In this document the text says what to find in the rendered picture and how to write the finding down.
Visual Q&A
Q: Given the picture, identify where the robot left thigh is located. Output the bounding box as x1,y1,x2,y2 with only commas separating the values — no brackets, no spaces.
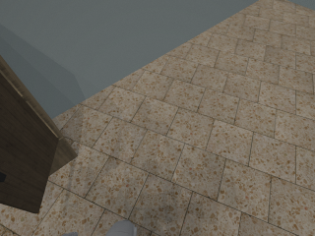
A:
105,220,137,236

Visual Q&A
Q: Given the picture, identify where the cupboard door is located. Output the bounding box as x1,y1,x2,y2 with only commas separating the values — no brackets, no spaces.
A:
0,73,59,214

